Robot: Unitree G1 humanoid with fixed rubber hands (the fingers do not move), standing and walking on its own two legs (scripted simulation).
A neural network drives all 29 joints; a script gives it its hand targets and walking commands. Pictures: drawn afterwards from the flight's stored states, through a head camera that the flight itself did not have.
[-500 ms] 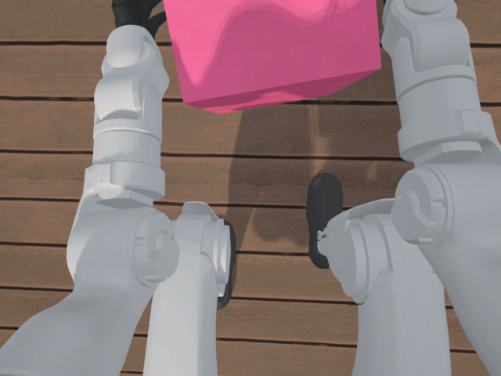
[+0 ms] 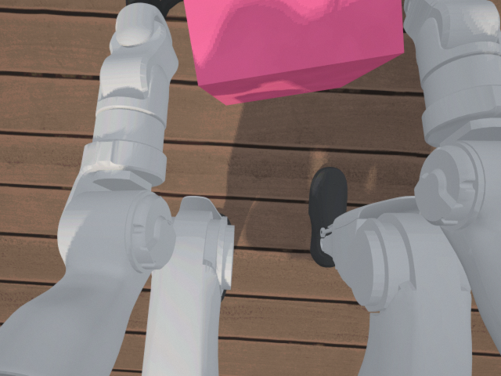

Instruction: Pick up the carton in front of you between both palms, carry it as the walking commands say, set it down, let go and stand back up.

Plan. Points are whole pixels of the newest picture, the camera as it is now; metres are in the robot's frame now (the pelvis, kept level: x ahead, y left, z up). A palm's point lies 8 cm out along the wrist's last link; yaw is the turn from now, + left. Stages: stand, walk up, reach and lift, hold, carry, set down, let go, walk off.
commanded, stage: set down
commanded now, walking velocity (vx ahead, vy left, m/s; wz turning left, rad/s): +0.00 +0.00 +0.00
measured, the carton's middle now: (279, 11) +0.54 -0.06 -0.24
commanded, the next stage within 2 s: let go in 1.96 s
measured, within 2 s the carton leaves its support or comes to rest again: rests again in 0.68 s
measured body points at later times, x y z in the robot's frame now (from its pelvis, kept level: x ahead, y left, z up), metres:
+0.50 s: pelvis -0.01 +0.00 -0.01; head +0.37 -0.04 +0.23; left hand +0.56 +0.10 -0.18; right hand +0.57 -0.22 -0.17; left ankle +0.08 +0.11 -0.34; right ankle +0.15 -0.13 -0.34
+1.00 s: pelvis +0.00 +0.00 +0.00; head +0.38 -0.03 +0.22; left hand +0.57 +0.14 -0.18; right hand +0.56 -0.25 -0.18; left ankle +0.08 +0.11 -0.34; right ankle +0.15 -0.13 -0.34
